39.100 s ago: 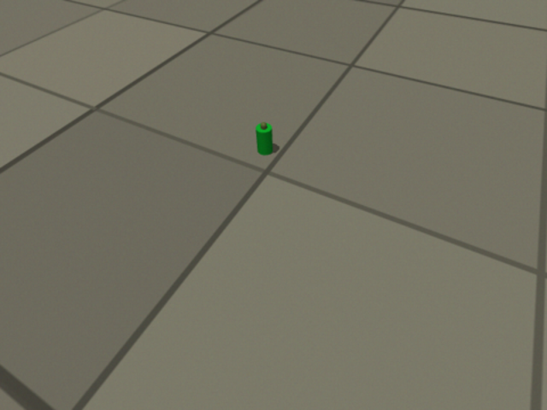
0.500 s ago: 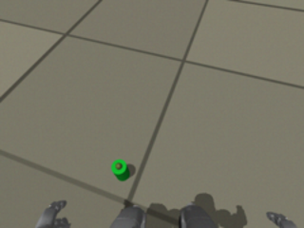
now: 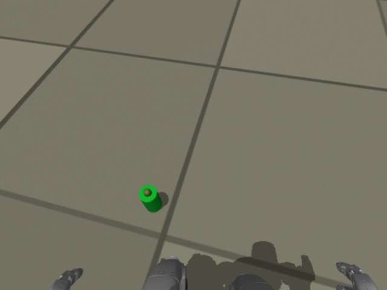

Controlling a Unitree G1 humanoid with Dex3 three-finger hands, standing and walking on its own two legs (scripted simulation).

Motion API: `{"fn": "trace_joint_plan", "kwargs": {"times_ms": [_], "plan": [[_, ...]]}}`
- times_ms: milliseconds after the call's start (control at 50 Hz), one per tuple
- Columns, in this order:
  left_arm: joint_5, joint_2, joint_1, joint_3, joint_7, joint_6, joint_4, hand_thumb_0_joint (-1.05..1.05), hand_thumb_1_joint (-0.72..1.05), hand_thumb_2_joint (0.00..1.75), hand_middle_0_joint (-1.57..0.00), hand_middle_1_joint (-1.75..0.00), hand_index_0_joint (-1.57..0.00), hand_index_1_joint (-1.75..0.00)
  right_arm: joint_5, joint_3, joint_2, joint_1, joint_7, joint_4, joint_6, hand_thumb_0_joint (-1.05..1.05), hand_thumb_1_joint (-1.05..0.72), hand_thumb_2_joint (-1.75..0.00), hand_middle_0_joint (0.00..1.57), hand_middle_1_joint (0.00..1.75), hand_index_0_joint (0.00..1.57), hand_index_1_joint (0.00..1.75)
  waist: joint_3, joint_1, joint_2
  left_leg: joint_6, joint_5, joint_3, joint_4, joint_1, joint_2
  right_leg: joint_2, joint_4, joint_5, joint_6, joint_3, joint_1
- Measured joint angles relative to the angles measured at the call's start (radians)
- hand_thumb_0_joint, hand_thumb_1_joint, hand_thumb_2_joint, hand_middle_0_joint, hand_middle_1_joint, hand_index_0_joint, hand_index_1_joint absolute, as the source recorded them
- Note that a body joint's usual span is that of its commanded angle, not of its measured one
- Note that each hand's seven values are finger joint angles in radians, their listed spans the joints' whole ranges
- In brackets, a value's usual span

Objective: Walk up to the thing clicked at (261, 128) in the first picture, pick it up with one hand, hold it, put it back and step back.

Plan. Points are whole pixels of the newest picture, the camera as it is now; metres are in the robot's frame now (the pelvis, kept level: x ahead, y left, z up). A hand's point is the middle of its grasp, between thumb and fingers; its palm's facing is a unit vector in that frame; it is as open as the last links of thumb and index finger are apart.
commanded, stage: step back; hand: left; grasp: from the side
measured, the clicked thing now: (150, 198) +0.53 +0.28 -0.65
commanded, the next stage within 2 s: none
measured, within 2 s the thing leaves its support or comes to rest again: neither
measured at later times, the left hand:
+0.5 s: hand out of the picture -0.06 +0.27 -0.14, palm faces +0.02 -0.92 -0.38, open 7.4 cm
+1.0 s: hand out of the picture -0.22 +0.25 -0.13, palm faces +0.06 -0.90 -0.43, open 7.4 cm
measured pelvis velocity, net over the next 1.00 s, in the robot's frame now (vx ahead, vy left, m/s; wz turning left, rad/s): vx -0.33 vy -0.03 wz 0.07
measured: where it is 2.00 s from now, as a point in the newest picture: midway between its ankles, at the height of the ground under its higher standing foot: outside the picture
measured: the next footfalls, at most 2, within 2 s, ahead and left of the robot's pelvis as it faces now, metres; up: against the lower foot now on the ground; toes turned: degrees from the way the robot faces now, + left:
left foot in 0.26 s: -0.05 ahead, +0.12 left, +0.00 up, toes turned +0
right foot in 0.62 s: -0.20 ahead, -0.16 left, +0.00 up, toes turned +2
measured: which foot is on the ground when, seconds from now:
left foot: up 0.00-0.24, down 0.26-0.64, up 0.66-0.94, down 0.96-1.00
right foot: down 0.00-0.28, up 0.30-0.60, down 0.62-0.98, up 1.00-1.00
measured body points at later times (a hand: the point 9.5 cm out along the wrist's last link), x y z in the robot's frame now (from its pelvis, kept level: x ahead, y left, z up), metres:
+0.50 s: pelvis -0.15 +0.00 +0.01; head -0.09 +0.02 +0.46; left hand -0.06 +0.32 -0.11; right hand -0.04 -0.31 -0.09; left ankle -0.09 +0.12 -0.71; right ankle -0.19 -0.15 -0.64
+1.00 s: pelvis -0.33 -0.03 +0.00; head -0.27 -0.03 +0.44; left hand -0.22 +0.29 -0.10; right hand -0.23 -0.35 -0.13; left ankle -0.34 +0.09 -0.72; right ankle -0.24 -0.16 -0.71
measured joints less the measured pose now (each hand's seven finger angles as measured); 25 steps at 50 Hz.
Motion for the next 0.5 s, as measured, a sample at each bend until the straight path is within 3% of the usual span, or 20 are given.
{"fn": "trace_joint_plan", "kwargs": {"times_ms": [60, 120, 200, 240, 280, 300, 340, 400, 440, 500], "plan": [[-0.003, -0.017, 0.013, -0.010, 0.001, 0.002, -0.013, 0.00, 0.90, 0.90, -0.20, -0.30, -0.20, -0.30, 0.011, -0.001, -0.005, 0.001, 0.000, 0.006, 0.006, 0.01, -0.90, -0.89, 0.21, 0.30, 0.21, 0.30, -0.018, 0.019, -0.018, -0.004, -0.085, -0.073, 0.241, -0.037, -0.104, -0.028, -0.020, 0.035, -0.004, 0.023, -0.018], [0.000, -0.026, 0.006, -0.013, 0.007, 0.008, -0.034, 0.00, 0.90, 0.90, -0.21, -0.30, -0.20, -0.30, 0.016, 0.004, -0.014, 0.022, -0.003, 0.004, -0.007, 0.01, -0.90, -0.89, 0.21, 0.30, 0.20, 0.30, -0.032, 0.024, -0.024, -0.016, -0.090, -0.083, 0.304, -0.016, -0.135, -0.046, -0.051, 0.078, -0.003, 0.022, -0.040], [0.004, -0.017, -0.014, -0.015, 0.016, 0.006, -0.079, 0.00, 0.90, 0.90, -0.21, -0.30, -0.20, -0.30, 0.008, 0.008, -0.016, 0.047, -0.003, 0.005, -0.008, 0.01, -0.91, -0.89, 0.21, 0.30, 0.20, 0.30, -0.031, 0.023, -0.033, -0.020, -0.101, -0.043, 0.098, 0.090, -0.098, -0.059, -0.053, 0.114, 0.009, -0.001, -0.081], [-0.002, -0.004, -0.027, -0.018, 0.016, 0.010, -0.098, 0.00, 0.90, 0.90, -0.21, -0.30, -0.20, -0.30, 0.000, 0.006, -0.011, 0.055, 0.001, 0.007, -0.014, 0.01, -0.90, -0.89, 0.21, 0.30, 0.20, 0.30, -0.025, 0.017, -0.043, -0.011, -0.025, -0.010, -0.097, 0.164, -0.072, -0.068, -0.024, 0.118, 0.018, -0.016, -0.111], [-0.009, 0.017, -0.046, -0.016, 0.015, 0.019, -0.103, 0.00, 0.90, 0.90, -0.21, -0.30, -0.20, -0.30, -0.014, 0.000, 0.008, 0.052, 0.004, 0.015, -0.021, 0.01, -0.91, -0.89, 0.21, 0.30, 0.20, 0.30, -0.002, 0.021, -0.085, 0.013, 0.066, 0.015, -0.180, 0.192, -0.087, -0.089, 0.022, 0.116, 0.016, -0.002, -0.141], [-0.012, 0.021, -0.049, -0.012, 0.017, 0.025, -0.098, 0.00, 0.90, 0.90, -0.20, -0.30, -0.20, -0.30, -0.019, 0.003, 0.016, 0.050, 0.012, 0.016, -0.019, 0.01, -0.91, -0.89, 0.21, 0.30, 0.20, 0.30, 0.005, 0.027, -0.098, 0.020, 0.068, 0.025, -0.171, 0.185, -0.089, -0.075, 0.064, 0.037, 0.008, 0.023, -0.156], [-0.010, 0.023, -0.045, -0.006, 0.024, 0.037, -0.074, 0.00, 0.90, 0.90, -0.20, -0.30, -0.20, -0.30, -0.026, 0.009, 0.027, 0.050, 0.023, 0.014, -0.021, 0.01, -0.90, -0.89, 0.21, 0.30, 0.21, 0.30, 0.003, 0.011, -0.086, 0.025, 0.080, 0.011, -0.165, 0.167, -0.065, -0.001, 0.235, -0.117, 0.000, 0.069, -0.194], [-0.020, 0.033, -0.027, 0.004, 0.024, 0.040, -0.053, 0.00, 0.90, 0.90, -0.20, -0.30, -0.20, -0.30, -0.028, 0.019, 0.045, 0.053, 0.019, 0.011, -0.024, 0.01, -0.90, -0.89, 0.21, 0.30, 0.21, 0.30, -0.014, 0.011, -0.087, 0.019, 0.134, 0.007, -0.217, 0.154, -0.037, 0.068, 0.460, -0.138, -0.006, 0.105, -0.226], [-0.019, 0.036, -0.009, 0.010, 0.019, 0.035, -0.047, 0.00, 0.90, 0.90, -0.20, -0.30, -0.20, -0.30, -0.028, 0.018, 0.047, 0.051, 0.016, 0.002, -0.025, 0.01, -0.90, -0.89, 0.21, 0.30, 0.21, 0.30, -0.020, 0.018, -0.083, 0.018, 0.165, 0.010, -0.239, 0.140, -0.021, 0.074, 0.512, -0.131, 0.006, 0.102, -0.210], [-0.014, 0.039, 0.019, 0.015, 0.013, 0.034, -0.038, 0.00, 0.90, 0.90, -0.20, -0.30, -0.20, -0.30, -0.026, 0.014, 0.044, 0.036, 0.012, -0.021, -0.027, 0.01, -0.90, -0.89, 0.21, 0.30, 0.21, 0.30, -0.019, 0.025, -0.078, 0.015, 0.199, 0.020, -0.250, 0.110, -0.001, 0.052, 0.454, -0.140, 0.029, 0.093, -0.144]]}}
